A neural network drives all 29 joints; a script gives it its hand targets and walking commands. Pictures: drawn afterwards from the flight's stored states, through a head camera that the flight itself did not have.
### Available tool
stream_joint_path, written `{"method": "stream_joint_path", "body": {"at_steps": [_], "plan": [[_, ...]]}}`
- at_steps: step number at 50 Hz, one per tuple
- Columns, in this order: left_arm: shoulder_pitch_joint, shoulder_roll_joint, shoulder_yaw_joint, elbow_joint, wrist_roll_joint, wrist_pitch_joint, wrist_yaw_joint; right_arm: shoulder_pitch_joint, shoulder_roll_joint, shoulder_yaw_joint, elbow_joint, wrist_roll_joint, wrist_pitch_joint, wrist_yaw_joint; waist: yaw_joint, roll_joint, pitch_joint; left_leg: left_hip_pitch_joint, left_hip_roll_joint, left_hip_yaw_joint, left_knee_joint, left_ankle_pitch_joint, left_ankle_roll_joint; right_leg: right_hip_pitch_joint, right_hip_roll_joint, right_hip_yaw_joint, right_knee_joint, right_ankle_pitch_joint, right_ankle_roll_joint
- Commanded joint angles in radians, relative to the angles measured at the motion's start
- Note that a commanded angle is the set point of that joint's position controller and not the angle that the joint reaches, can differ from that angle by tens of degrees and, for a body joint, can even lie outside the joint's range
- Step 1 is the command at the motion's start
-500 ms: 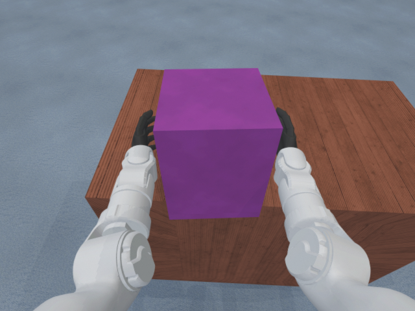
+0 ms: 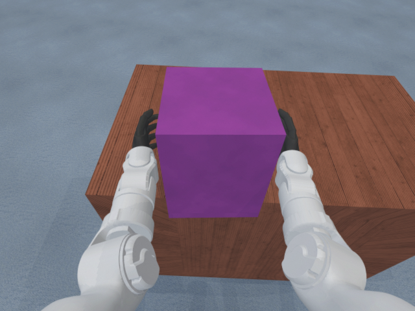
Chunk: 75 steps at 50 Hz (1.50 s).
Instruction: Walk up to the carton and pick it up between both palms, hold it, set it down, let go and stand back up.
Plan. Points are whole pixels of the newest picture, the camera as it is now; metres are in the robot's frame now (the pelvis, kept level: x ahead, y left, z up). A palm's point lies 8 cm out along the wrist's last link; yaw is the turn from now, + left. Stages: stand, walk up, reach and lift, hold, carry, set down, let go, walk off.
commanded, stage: set down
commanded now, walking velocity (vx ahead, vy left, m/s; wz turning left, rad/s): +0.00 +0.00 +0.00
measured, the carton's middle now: (214, 145) +0.45 -0.01 +0.07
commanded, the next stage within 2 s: none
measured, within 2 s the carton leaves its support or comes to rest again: neither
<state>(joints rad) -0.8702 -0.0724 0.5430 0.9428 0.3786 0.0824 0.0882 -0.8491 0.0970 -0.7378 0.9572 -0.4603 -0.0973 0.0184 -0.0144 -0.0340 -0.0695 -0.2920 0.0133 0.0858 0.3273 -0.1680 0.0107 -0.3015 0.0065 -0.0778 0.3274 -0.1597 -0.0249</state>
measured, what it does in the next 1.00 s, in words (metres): stands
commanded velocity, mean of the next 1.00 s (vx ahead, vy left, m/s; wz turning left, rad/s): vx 0.00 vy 0.00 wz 0.00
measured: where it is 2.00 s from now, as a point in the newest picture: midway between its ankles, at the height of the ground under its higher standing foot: outside the picture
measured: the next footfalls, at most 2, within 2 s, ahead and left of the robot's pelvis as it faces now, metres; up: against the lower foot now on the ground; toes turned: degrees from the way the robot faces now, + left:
none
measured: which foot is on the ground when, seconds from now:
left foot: down 0.00-1.00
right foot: down 0.00-1.00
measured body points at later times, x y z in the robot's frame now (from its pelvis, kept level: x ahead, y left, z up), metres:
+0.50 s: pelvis +0.00 +0.00 +0.00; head +0.04 +0.01 +0.45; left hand +0.43 +0.14 +0.08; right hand +0.42 -0.16 +0.09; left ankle -0.01 +0.11 -0.75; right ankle +0.00 -0.10 -0.75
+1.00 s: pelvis +0.00 +0.00 -0.01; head +0.05 +0.01 +0.44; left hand +0.45 +0.14 +0.05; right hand +0.43 -0.16 +0.07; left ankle -0.01 +0.11 -0.75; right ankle +0.00 -0.10 -0.75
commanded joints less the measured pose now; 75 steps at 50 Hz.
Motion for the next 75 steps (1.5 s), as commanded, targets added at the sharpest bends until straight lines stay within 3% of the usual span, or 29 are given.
{"method": "stream_joint_path", "body": {"at_steps": [1, 8, 34, 39, 43, 47, 51, 56, 61, 66, 75], "plan": [[-0.664, -0.338, -0.190, -0.095, 0.003, -0.046, -0.096, -0.611, 0.353, 0.260, -0.045, -0.026, -0.050, 0.132, -0.004, 0.022, -0.619, 0.236, 0.008, 0.018, 0.022, 0.363, -0.028, 0.248, -0.012, -0.024, 0.041, 0.473, 0.080], [-0.617, -0.326, -0.161, -0.086, 0.020, -0.042, -0.106, -0.581, 0.346, 0.246, -0.067, -0.039, -0.042, 0.136, 0.001, 0.012, -0.562, 0.220, 0.007, 0.024, -0.001, 0.295, -0.015, 0.255, -0.013, -0.024, 0.029, 0.407, 0.083], [-0.532, -0.274, -0.084, -0.083, 0.071, -0.081, -0.110, -0.477, 0.321, 0.205, -0.093, -0.095, -0.036, 0.133, 0.014, 0.017, -0.474, 0.228, 0.008, 0.033, -0.011, 0.277, -0.006, 0.203, -0.012, -0.020, -0.001, 0.300, 0.080], [-0.511, -0.155, -0.050, -0.081, 0.065, -0.096, -0.084, -0.452, 0.202, 0.181, -0.097, -0.076, -0.033, 0.110, 0.026, 0.023, -0.471, 0.211, 0.009, 0.037, -0.010, 0.262, -0.003, 0.201, -0.009, -0.013, -0.004, 0.271, 0.077], [-0.541, 0.034, -0.096, -0.065, -0.019, -0.134, -0.012, -0.463, 0.016, 0.224, -0.070, 0.032, -0.036, 0.050, 0.030, 0.042, -0.558, 0.186, 0.007, 0.033, 0.032, 0.307, -0.018, 0.168, 0.004, 0.007, 0.013, 0.297, 0.066], [-0.641, 0.224, -0.259, 0.012, -0.213, -0.181, 0.075, -0.558, -0.207, 0.410, -0.013, 0.293, -0.042, -0.046, 0.036, 0.081, -0.716, 0.096, 0.013, 0.014, 0.125, 0.391, -0.049, 0.134, 0.020, 0.047, 0.075, 0.430, 0.039], [-0.709, 0.338, -0.390, 0.075, -0.392, -0.208, 0.099, -0.635, -0.353, 0.580, -0.015, 0.513, -0.012, -0.103, 0.032, 0.059, -0.918, 0.024, 0.018, -0.014, 0.188, 0.423, -0.061, 0.148, 0.022, 0.063, 0.147, 0.556, 0.037], [-0.750, 0.412, -0.497, 0.126, -0.534, -0.191, 0.092, -0.701, -0.496, 0.675, 0.013, 0.669, 0.015, -0.125, 0.015, 0.053, -0.990, 0.063, 0.030, -0.045, 0.255, 0.474, -0.082, 0.022, 0.031, 0.044, 0.169, 0.550, 0.037], [-0.785, 0.454, -0.547, 0.131, -0.603, -0.156, 0.057, -0.721, -0.556, 0.705, 0.080, 0.745, 0.033, -0.108, 0.010, 0.054, -0.967, 0.077, 0.033, -0.063, 0.269, 0.497, -0.091, -0.032, 0.034, 0.038, 0.171, 0.550, 0.038], [-0.818, 0.492, -0.569, 0.092, -0.619, -0.146, 0.020, -0.737, -0.598, 0.726, 0.104, 0.806, 0.037, -0.071, 0.010, 0.100, -0.966, 0.063, 0.025, -0.063, 0.256, 0.484, -0.093, -0.012, 0.027, 0.045, 0.174, 0.583, 0.039], [-0.828, 0.566, -0.590, 0.040, -0.671, -0.094, -0.023, -0.753, -0.653, 0.767, 0.034, 0.871, 0.081, -0.051, 0.001, 0.080, -0.936, 0.031, 0.006, -0.064, 0.197, 0.393, -0.066, 0.072, 0.016, 0.062, 0.155, 0.601, 0.056]]}}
